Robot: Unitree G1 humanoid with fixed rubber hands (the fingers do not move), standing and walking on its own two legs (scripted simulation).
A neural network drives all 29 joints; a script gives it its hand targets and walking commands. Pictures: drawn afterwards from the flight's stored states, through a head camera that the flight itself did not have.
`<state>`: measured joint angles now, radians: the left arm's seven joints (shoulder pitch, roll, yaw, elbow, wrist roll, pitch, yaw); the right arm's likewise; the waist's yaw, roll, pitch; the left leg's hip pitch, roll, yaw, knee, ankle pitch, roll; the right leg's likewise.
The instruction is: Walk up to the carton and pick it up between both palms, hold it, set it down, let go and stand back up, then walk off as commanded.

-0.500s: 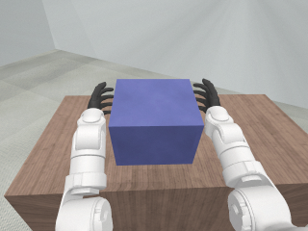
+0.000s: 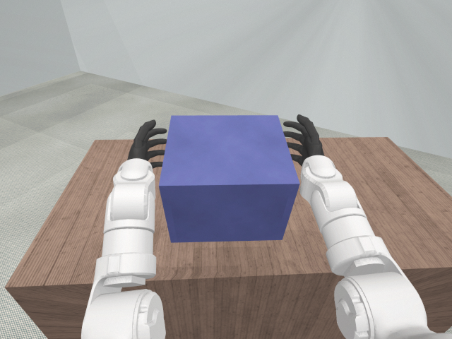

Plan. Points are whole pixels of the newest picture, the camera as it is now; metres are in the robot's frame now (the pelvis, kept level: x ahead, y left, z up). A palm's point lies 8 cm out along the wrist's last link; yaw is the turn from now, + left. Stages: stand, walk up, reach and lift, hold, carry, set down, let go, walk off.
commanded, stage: hold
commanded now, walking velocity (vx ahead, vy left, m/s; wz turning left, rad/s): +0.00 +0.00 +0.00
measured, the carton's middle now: (226, 177) +0.39 +0.02 +0.15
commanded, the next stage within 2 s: none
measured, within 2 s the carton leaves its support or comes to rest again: neither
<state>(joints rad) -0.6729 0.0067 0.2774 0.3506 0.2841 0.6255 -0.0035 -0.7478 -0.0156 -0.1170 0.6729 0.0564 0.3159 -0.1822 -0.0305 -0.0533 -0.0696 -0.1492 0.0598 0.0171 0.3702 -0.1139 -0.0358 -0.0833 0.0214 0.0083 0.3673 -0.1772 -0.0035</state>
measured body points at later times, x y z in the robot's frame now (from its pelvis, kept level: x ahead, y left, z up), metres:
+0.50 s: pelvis +0.00 +0.00 +0.00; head -0.07 +0.03 +0.44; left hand +0.38 +0.17 +0.20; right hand +0.39 -0.13 +0.21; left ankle +0.06 +0.14 -0.74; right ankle +0.02 -0.12 -0.74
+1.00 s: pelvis +0.00 +0.00 +0.00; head -0.07 +0.03 +0.44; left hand +0.38 +0.17 +0.20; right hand +0.39 -0.13 +0.21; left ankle +0.06 +0.14 -0.74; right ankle +0.02 -0.12 -0.74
